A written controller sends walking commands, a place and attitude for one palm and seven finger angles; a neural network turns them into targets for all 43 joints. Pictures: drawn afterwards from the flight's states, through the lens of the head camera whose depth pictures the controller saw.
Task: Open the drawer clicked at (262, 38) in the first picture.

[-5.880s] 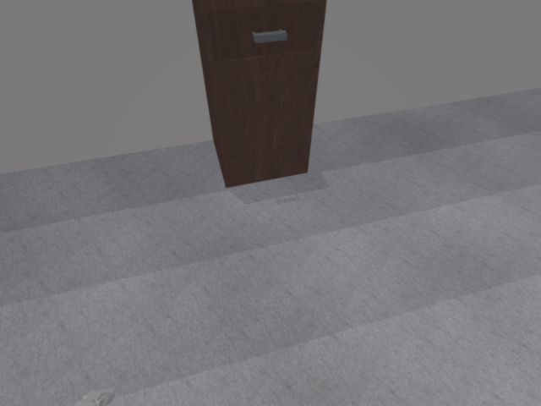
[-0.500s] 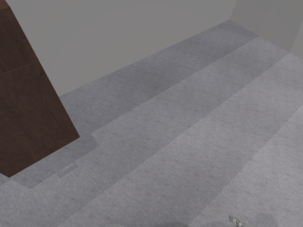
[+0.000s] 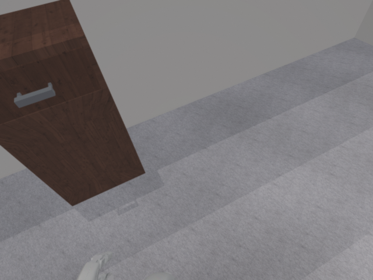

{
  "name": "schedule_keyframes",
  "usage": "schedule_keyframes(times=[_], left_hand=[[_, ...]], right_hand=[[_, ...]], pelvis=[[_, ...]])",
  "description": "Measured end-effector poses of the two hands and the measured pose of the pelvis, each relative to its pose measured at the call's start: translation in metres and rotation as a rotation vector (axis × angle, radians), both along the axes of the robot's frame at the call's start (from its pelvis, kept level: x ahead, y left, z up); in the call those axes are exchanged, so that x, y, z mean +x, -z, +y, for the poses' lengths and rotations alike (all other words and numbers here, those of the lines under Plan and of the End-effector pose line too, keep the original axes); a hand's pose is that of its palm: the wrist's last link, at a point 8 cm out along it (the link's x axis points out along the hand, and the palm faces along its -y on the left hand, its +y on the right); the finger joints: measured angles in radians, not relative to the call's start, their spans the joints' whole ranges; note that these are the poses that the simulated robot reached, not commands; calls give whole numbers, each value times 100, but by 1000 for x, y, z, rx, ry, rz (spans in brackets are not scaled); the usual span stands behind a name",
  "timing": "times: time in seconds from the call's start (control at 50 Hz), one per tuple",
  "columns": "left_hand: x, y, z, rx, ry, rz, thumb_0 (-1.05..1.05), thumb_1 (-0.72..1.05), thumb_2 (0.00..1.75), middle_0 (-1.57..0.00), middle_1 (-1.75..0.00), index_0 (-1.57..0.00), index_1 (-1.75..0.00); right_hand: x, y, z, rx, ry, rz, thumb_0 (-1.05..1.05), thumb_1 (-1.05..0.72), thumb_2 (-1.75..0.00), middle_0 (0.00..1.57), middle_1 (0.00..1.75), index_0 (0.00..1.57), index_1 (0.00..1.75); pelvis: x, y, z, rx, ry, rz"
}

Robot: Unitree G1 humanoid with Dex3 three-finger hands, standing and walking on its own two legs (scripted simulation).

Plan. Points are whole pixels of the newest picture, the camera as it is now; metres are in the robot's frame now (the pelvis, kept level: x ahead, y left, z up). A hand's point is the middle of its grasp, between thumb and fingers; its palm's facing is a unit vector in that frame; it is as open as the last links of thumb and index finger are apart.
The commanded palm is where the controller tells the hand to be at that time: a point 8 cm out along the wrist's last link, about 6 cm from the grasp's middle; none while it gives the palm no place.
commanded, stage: turn to face it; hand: left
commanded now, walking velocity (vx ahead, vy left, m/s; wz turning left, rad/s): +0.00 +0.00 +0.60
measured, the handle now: (35, 93) +0.71 +0.55 +0.01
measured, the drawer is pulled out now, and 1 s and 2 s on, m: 0.00 0.00 0.00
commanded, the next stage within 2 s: take the last steps up to it in 0.74 s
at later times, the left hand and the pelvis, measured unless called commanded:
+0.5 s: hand out of the picture -0.06 +0.27 -0.18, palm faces +0.33 -0.91 -0.27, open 7.4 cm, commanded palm none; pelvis -0.02 +0.04 +0.00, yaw +16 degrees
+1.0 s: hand out of the picture -0.02 +0.19 -0.14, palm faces +0.43 -0.86 -0.26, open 7.3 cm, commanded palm none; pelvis +0.00 +0.00 +0.01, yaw +25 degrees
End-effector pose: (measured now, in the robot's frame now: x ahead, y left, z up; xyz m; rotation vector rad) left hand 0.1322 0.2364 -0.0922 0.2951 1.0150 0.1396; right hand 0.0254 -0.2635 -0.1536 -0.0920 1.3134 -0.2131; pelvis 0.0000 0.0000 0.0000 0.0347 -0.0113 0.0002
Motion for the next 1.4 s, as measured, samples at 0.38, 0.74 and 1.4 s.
schedule_keyframes(times=[0.38, 0.74, 1.4], left_hand=[[-187, 54, 53, -80, -397, 267, 0, 90, 90, -20, -30, -20, -30], [-178, 34, 58, -94, -476, 197, 0, 91, 90, -19, -30, -20, -30], [-289, 59, -24, -349, -664, 563, 0, 91, 90, -20, -30, -20, -30]], right_hand=[[124, -24, 58, -74, -385, -140, 1, -91, -90, 19, 30, 20, 29], [111, -27, 103, -6, -466, -108, 1, -90, -89, 20, 30, 21, 30], [165, -28, 165, -10, -544, -148, 0, -91, -89, 20, 30, 20, 29]], pelvis=[[-13, 13, 30, -33, -245, 9], [-14, -5, 33, -39, -355, 6], [34, 2, 80, -46, -417, -24]])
